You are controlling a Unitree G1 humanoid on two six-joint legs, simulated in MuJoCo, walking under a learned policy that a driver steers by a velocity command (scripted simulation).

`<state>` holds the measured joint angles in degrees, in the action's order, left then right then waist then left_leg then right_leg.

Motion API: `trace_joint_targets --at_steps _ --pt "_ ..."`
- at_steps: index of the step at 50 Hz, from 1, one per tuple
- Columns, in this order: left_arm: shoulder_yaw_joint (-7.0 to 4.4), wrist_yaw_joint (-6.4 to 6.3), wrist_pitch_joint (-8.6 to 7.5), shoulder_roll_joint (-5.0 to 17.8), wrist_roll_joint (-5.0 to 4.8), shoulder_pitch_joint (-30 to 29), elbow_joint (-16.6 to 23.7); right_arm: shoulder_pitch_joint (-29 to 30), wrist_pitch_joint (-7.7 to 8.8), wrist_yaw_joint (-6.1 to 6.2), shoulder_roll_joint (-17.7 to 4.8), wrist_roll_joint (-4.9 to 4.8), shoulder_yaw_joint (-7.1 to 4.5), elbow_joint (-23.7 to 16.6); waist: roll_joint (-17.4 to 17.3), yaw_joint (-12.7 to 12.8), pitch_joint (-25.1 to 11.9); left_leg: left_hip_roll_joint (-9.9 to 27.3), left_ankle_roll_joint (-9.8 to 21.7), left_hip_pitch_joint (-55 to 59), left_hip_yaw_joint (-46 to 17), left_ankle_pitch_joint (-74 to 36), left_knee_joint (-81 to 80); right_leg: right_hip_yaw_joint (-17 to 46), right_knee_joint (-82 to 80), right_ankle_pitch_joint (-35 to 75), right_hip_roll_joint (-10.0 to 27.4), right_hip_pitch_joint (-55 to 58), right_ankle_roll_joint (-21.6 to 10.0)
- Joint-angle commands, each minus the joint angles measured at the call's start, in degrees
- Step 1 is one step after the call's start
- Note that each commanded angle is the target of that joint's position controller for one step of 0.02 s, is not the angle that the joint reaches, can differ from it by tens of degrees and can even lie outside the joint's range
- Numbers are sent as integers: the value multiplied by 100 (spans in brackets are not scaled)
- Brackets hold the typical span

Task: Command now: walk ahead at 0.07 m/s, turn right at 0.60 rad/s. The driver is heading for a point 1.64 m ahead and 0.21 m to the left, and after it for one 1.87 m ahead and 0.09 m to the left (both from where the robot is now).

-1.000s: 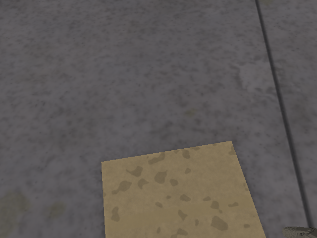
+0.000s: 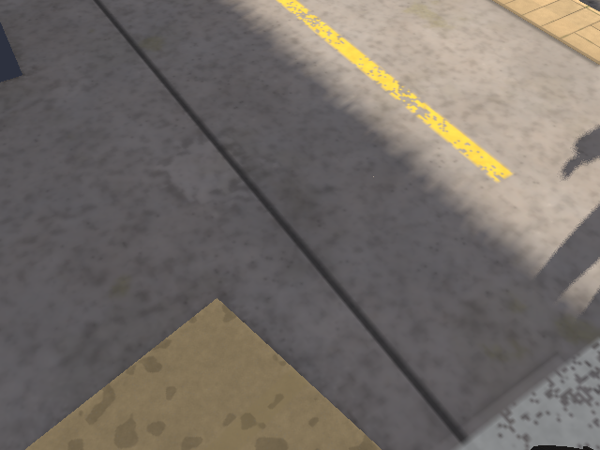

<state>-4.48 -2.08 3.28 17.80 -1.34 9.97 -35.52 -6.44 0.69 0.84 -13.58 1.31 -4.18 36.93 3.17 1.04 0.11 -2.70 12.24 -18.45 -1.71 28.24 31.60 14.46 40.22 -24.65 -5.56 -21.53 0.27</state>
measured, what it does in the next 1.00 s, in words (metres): steps on the spot, turning left: right foot, then left foot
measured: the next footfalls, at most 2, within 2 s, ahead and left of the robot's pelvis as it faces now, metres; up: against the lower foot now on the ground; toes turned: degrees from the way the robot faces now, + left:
right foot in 0.26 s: +0.01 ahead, -0.14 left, -0.02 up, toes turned -4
left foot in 0.66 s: +0.03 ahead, +0.11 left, +0.00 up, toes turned +9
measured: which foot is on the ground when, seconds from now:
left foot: down 0.00-0.26, up 0.28-0.64, down 0.66-1.00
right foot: up 0.00-0.24, down 0.26-0.70, up 0.72-1.00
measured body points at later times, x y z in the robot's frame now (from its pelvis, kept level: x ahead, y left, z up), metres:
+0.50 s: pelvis -0.01 -0.03 +0.00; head +0.01 -0.05 +0.45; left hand +0.14 +0.19 -0.11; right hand +0.09 -0.32 -0.12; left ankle -0.02 +0.12 -0.67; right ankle -0.03 -0.14 -0.74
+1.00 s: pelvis +0.05 +0.02 +0.02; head +0.07 +0.06 +0.47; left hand +0.19 +0.33 -0.07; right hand +0.20 -0.22 -0.07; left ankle -0.01 +0.10 -0.73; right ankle +0.17 -0.11 -0.68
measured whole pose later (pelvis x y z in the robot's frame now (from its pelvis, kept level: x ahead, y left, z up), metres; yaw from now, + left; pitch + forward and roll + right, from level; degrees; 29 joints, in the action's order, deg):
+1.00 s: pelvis +0.05 +0.02 +0.02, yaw +17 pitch +3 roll -2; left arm -4.0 1.6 -3.1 16.8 -0.7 1.6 -41.4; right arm -21.0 0.5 2.2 -14.4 -0.5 -2.9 35.8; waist 2.1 -3.0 -0.2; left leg -3.2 10.6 -8.9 -7.3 23.5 20.5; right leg 2.6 43.8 -10.1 0.4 -31.3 5.6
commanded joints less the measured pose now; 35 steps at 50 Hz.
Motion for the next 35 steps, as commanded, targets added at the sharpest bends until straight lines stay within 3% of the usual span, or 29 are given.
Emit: trace_joint_targets --at_steps 1,2,3,5,7,8,9,11,12,13,14,15,16,17,19,21,26,28,30,32,33,34,35 --pt "-255 49 -131 710 -41 -136 394 -183 69 102 -968 153 -302 -414 -1321 -147 -681 2437 493 1566 -2459 -1978 -1473 -402 2327 -787 287 -1717 296" --pt "-285 47 -62 784 -42 -99 292 163 40 151 -738 98 -224 -468 -1177 -31 -446 2109 369 1133 -1875 -1691 -1497 -495 2693 -393 469 -1535 435" --pt "-270 55 -2 707 -10 32 168 351 -3 197 -570 47 -149 -487 -1222 46 -372 1778 241 821 -1342 -2042 -1396 -668 3073 -75 452 -1248 595" --pt "-136 128 43 351 -13 216 93 389 -120 245 -501 -5 -79 -489 -1368 105 -365 1192 22 584 -392 -2424 -1179 -1136 2642 266 376 -831 792" --pt "62 205 9 27 20 -88 209 217 -202 252 -651 -14 -100 -466 -1380 -80 -449 1109 49 590 -89 -2631 -893 -1371 1388 85 453 -316 769" --pt "142 261 -21 -75 44 -266 299 58 -233 249 -784 -28 -135 -415 -1465 -183 -507 1239 136 660 -168 -2608 -772 -1392 747 -222 517 -67 685" --pt "163 303 -43 -53 41 -276 310 -57 -250 247 -884 -61 -165 -381 -1527 -223 -544 1378 211 706 -302 -2574 -644 -1412 181 -352 554 180 596" --pt "161 346 -54 -69 66 359 -54 -141 -240 233 -632 -184 -53 -300 -1279 3 -566 1280 72 99 -288 -2071 -155 -1612 -1629 920 435 1454 355" --pt "163 339 -44 -45 119 678 -258 -577 -196 193 -348 -159 49 -105 -885 -19 -552 963 -284 -325 -3 -1449 370 -1540 -2092 1136 370 2072 285" --pt "120 293 -60 351 134 962 -231 -794 -159 106 -103 53 138 -123 241 -140 -627 599 -871 -1555 198 202 1673 -70 -1764 2411 1502 2940 -6" --pt "76 292 -163 771 385 612 -121 -557 -174 119 -178 -117 152 -360 1015 -215 -396 698 -1068 -1589 -84 844 1489 1016 -2138 2259 2753 1347 -916" --pt "116 285 -294 509 492 62 -13 -148 -211 160 -701 -212 81 -457 900 -58 -56 893 -1284 -958 -207 462 1710 828 -2442 1561 2490 583 -1160" --pt "170 229 -363 312 499 -380 -32 -79 -241 164 -723 -211 65 -453 1045 -174 154 846 -1412 -920 -152 70 1825 521 -2530 938 2189 400 -1008" --pt "159 169 -392 320 462 -414 -64 -89 -269 201 -772 -166 36 -341 993 -99 174 795 -1489 -1061 -108 19 2098 335 -2553 672 2012 526 -887" --pt "146 60 -450 337 358 -345 -182 -274 -301 241 -902 -191 -51 -222 712 -102 194 779 -1556 -1237 -300 -93 2736 62 -2365 1922 2091 663 -935" --pt "85 -16 -435 351 277 -182 -244 -560 -284 218 -861 -276 -93 -114 455 -87 -14 641 -1673 -1486 -261 -261 3262 -348 -2183 2938 2093 1128 -1134" --pt "5 -112 -250 262 199 -140 -253 -210 -324 111 -468 -237 30 -354 275 100 -201 756 -1794 -1807 -4 -268 2672 -799 -2011 3490 2220 1897 -1291" --pt "-60 -103 -197 391 183 -148 -258 -124 -318 24 -411 -225 80 -477 350 144 -265 745 -1718 -1463 210 -171 2095 -993 -1936 3669 2253 1881 -1306" --pt "-124 -75 -161 538 147 -150 -270 -189 -307 -56 -521 -248 60 -552 487 132 -346 652 -1593 -1084 413 -246 1573 -1092 -1824 3903 2327 1846 -1289" --pt "-167 -59 -155 644 66 -209 -281 -362 -308 -124 -625 -259 11 -579 555 10 -389 542 -1395 -701 555 -605 873 -1171 -1598 3857 2380 1819 -1147" --pt "-188 -44 -158 688 -3 -227 -294 -575 -314 -142 -605 -259 -1 -525 511 -108 -478 397 -1248 -275 746 -1036 307 -1309 -1478 3140 2329 1656 -985" --pt "-184 -3 -183 625 -29 -78 -325 -793 -299 -126 -704 -223 -68 -400 85 -131 -544 144 -1058 320 893 -1409 -103 -1600 -1181 2171 2064 1340 -746" --pt "-141 70 -244 465 24 -76 -300 -1295 -288 -97 -976 -268 -223 -192 -541 -282 -808 185 -725 1463 632 -1637 -241 -1979 -450 1141 1763 540 -431"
